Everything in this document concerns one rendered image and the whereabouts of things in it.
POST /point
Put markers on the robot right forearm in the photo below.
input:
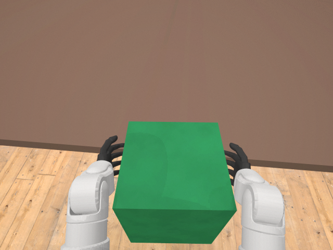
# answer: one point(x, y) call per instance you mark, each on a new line
point(262, 212)

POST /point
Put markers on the left robot hand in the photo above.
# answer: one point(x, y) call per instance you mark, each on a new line
point(107, 149)

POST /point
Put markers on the right robot hand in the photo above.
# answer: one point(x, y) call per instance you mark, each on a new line
point(241, 160)

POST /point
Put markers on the robot left forearm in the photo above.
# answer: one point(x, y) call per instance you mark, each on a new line
point(87, 209)

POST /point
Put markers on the carton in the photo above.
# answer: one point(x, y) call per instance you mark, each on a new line
point(173, 184)

